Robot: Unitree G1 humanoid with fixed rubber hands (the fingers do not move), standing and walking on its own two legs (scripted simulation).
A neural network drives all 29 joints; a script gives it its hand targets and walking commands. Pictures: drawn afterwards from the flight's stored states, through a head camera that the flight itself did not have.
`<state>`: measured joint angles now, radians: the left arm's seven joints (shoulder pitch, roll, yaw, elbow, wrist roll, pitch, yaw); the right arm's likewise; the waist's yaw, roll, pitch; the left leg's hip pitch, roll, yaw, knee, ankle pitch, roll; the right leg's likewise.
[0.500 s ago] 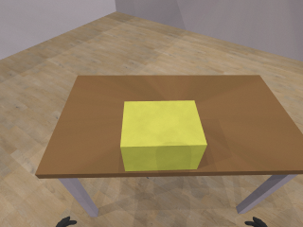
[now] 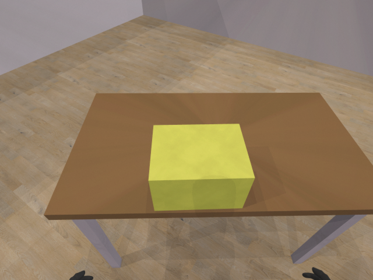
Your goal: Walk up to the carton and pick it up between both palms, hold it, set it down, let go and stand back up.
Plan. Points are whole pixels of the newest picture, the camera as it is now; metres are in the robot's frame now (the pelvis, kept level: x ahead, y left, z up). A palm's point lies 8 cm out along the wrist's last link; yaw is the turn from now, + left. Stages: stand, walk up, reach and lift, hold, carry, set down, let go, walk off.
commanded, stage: stand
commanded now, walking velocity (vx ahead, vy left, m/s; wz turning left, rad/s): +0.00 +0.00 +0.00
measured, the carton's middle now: (197, 166) +0.43 +0.01 -0.04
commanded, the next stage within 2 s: none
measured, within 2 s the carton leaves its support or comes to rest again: neither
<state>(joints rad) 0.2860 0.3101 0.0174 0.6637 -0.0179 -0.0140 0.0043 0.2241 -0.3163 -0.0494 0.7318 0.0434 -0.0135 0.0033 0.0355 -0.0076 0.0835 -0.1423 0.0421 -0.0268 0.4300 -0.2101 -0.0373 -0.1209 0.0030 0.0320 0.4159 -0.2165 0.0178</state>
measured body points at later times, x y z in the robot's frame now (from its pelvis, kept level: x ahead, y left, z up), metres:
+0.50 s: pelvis +0.00 +0.00 +0.00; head +0.00 +0.01 +0.45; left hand +0.10 +0.28 -0.11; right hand +0.13 -0.28 -0.09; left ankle +0.02 +0.14 -0.74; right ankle +0.01 -0.13 -0.74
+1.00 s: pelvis +0.00 +0.00 +0.00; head +0.00 +0.01 +0.45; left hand +0.10 +0.28 -0.11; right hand +0.13 -0.28 -0.09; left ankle +0.02 +0.14 -0.74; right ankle +0.01 -0.13 -0.74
